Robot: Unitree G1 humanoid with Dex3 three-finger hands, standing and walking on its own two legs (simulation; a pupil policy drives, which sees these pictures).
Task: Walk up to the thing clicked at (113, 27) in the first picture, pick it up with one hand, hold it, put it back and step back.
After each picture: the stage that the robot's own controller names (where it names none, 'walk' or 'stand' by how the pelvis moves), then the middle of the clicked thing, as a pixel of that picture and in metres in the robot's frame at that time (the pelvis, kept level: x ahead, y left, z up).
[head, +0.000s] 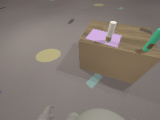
stand; (110, 32) +0.97 -0.19 -0.01
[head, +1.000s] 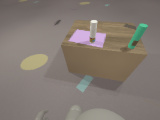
walk; (93, 32) +0.88 +0.06 +0.01
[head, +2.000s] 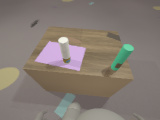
stand; (65, 52) +0.50 +0.26 +0.02
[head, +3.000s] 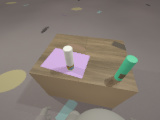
stand; (69, 59) +0.48 +0.22 +0.00
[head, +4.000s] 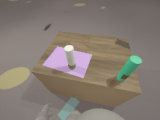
stand; (70, 59) +0.48 +0.20 -0.01
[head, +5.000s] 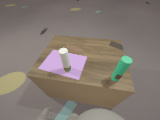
stand; (65, 61) +0.47 +0.24 -0.01
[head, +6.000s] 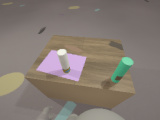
stand; (64, 62) +0.44 +0.25 -0.01
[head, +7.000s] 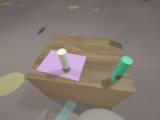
rise first; (64, 62) +0.45 +0.25 -0.01
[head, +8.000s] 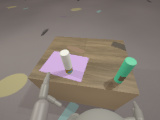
rise first; (67, 63) +0.44 +0.24 -0.01
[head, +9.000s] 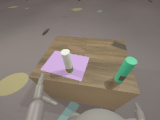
go down; (67, 62) +0.44 +0.24 -0.01
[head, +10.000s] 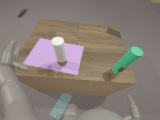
go down; (60, 54) +0.44 +0.22 +0.04
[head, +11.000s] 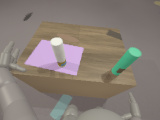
approach; (59, 54) +0.45 +0.23 +0.04
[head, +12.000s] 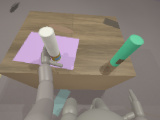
close; (52, 47) +0.46 +0.24 +0.08
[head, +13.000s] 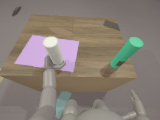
lift; (56, 56) +0.41 +0.21 +0.08
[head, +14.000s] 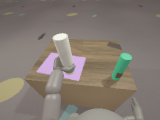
lift; (66, 56) +0.34 +0.17 +0.20
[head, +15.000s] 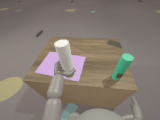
hold; (66, 61) +0.33 +0.17 +0.16
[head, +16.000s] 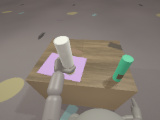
hold; (66, 58) +0.34 +0.17 +0.19
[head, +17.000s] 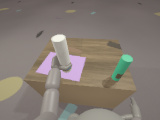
crouch; (63, 56) +0.37 +0.19 +0.17
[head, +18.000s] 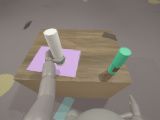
lower; (56, 50) +0.44 +0.23 +0.13
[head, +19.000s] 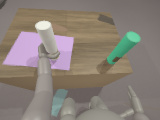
lower; (50, 44) +0.48 +0.22 +0.08
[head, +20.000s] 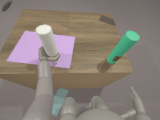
lower; (50, 47) +0.46 +0.23 +0.09
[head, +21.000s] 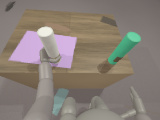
lower; (51, 48) +0.45 +0.23 +0.08
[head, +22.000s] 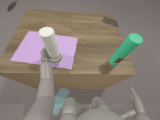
lower; (52, 48) +0.45 +0.23 +0.08
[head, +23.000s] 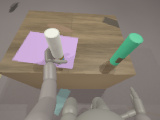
open; (56, 49) +0.45 +0.21 +0.08
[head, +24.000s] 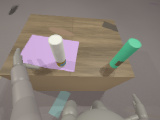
sink last; (59, 54) +0.43 +0.20 +0.06
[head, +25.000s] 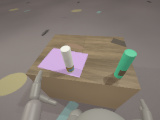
stand; (68, 60) +0.44 +0.22 +0.05
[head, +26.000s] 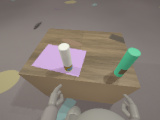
stand; (66, 59) +0.43 +0.21 +0.05
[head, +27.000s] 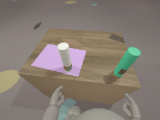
stand; (66, 59) +0.43 +0.21 +0.06
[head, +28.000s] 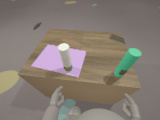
stand; (66, 59) +0.42 +0.21 +0.06
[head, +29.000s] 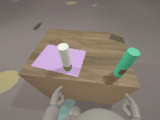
stand; (66, 59) +0.42 +0.21 +0.05
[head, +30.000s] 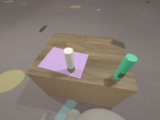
stand; (70, 62) +0.44 +0.20 +0.01
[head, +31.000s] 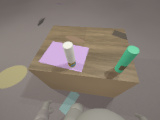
walk; (70, 56) +0.47 +0.20 +0.00
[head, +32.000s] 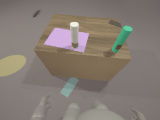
walk; (74, 37) +0.67 +0.19 +0.00
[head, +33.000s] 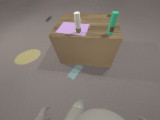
walk; (77, 23) +1.01 +0.26 +0.01
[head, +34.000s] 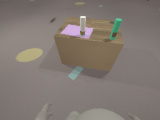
stand; (82, 27) +1.06 +0.18 -0.01
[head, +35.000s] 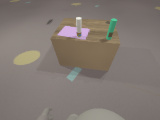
stand; (79, 28) +1.05 +0.21 -0.02
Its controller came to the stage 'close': yes
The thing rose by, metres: 0.21
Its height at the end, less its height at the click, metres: +0.00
